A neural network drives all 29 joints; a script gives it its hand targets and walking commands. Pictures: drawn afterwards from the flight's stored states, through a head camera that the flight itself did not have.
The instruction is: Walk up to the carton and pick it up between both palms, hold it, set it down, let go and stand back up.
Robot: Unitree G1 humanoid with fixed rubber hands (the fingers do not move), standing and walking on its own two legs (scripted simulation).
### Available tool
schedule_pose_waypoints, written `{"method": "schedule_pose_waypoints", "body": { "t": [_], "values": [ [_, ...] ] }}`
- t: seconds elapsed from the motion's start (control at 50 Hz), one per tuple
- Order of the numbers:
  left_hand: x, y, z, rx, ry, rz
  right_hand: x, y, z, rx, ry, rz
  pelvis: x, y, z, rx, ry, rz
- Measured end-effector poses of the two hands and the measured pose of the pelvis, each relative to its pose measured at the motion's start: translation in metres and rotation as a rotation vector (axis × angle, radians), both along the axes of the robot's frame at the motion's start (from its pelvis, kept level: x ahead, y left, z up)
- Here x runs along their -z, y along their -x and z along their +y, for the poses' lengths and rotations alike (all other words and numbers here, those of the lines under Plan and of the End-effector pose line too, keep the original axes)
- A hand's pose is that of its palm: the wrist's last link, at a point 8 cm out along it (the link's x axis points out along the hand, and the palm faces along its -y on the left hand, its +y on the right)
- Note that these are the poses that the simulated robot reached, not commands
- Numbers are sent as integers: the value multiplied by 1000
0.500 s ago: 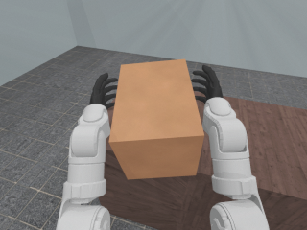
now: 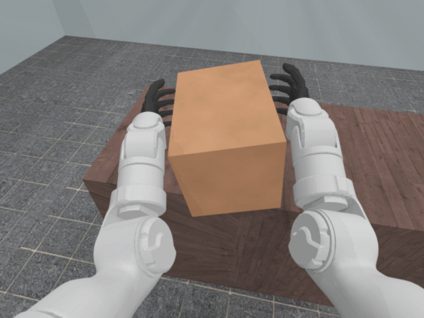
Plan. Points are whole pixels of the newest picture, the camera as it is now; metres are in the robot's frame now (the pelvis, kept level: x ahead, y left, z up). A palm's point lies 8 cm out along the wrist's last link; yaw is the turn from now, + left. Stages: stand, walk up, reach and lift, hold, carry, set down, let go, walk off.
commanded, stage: set down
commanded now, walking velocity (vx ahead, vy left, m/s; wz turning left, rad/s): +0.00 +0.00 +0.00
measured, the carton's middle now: (226, 136) +0.42 +0.02 +0.15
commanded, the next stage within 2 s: none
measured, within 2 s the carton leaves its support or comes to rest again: neither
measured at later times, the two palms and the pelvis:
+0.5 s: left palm (142, 109) +0.44 +0.19 +0.18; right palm (276, 107) +0.47 -0.08 +0.19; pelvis +0.05 +0.01 +0.01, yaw +7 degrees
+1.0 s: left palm (146, 119) +0.51 +0.21 +0.11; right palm (254, 117) +0.54 -0.05 +0.11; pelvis +0.14 +0.04 +0.02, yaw +8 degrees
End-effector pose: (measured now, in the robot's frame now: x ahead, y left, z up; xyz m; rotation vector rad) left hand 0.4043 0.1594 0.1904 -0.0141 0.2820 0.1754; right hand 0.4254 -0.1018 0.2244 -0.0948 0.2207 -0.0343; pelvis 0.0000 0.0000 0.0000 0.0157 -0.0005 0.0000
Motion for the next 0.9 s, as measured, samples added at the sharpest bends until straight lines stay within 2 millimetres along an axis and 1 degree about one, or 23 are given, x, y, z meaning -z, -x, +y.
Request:
{"method": "schedule_pose_waypoints", "body": {
  "t": [0.06,0.1,0.14,0.18,0.26,0.34,0.38,0.46,0.52,0.62,0.68,0.74,0.8,0.86,0.9],
  "values": [
    [18,5,10,-22,-5,53,15,-3,11,-27,-1,47,-4,-6,-2,1,11,24],
    [19,4,17,-43,-11,19,18,-8,18,-42,-6,17,2,-6,-4,-4,9,28],
    [15,4,24,-63,-12,-42,18,-10,25,-51,-15,-28,4,-6,-6,-10,-6,26],
    [8,3,28,-71,-8,-73,18,-10,28,-48,-39,-37,1,-9,-6,-21,3,32],
    [-4,-5,34,-52,-36,-51,20,-16,31,-51,-49,-5,-6,-21,-3,-63,16,52],
    [-12,-18,36,-24,-70,-76,19,-27,31,-48,-53,-32,0,-26,1,-92,15,47],
    [-10,-22,35,-12,-63,-74,21,-31,30,-38,-59,-30,-1,-30,3,-101,16,43],
    [3,-32,31,7,-39,-15,33,-39,25,-25,-72,31,-7,-46,9,-120,20,53],
    [9,-44,30,5,-33,-21,37,-50,25,-18,-77,24,-4,-53,12,-122,19,58],
    [15,-67,35,-19,-34,-33,40,-73,32,-12,-73,11,-6,-71,17,-114,19,83],
    [22,-81,42,-34,-50,-24,47,-88,40,-20,-47,14,-7,-85,21,-111,20,103],
    [37,-92,49,-46,-54,-7,62,-101,47,-27,-32,29,-8,-100,24,-114,22,120],
    [57,-101,53,-54,-45,14,82,-112,53,-32,-22,50,-8,-113,27,-119,24,143],
    [76,-106,55,-63,-39,23,101,-117,55,-31,-26,58,-9,-125,30,-125,36,169],
    [84,-106,55,-73,-34,25,110,-118,56,-27,-34,53,-11,-131,33,-130,46,188]
  ]
}}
